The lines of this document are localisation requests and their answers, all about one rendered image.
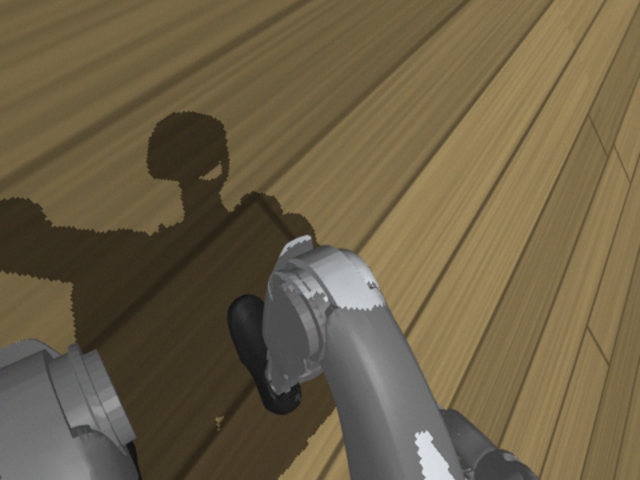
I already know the left robot foot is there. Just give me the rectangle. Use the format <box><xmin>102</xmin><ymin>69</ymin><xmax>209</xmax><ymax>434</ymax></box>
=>
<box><xmin>126</xmin><ymin>441</ymin><xmax>142</xmax><ymax>480</ymax></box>

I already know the right robot foot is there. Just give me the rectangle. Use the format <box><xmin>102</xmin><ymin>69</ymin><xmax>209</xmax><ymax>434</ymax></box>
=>
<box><xmin>227</xmin><ymin>294</ymin><xmax>301</xmax><ymax>415</ymax></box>

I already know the right robot hand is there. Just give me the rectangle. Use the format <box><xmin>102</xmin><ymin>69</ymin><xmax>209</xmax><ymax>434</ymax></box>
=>
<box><xmin>436</xmin><ymin>401</ymin><xmax>498</xmax><ymax>480</ymax></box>

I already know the right robot arm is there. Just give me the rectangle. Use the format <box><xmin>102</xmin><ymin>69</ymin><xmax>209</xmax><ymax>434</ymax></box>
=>
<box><xmin>474</xmin><ymin>449</ymin><xmax>540</xmax><ymax>480</ymax></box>

